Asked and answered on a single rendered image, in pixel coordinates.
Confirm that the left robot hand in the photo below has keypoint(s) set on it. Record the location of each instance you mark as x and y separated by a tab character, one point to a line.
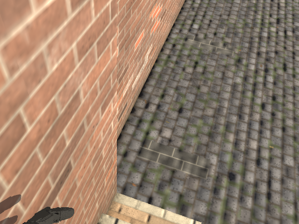
51	215

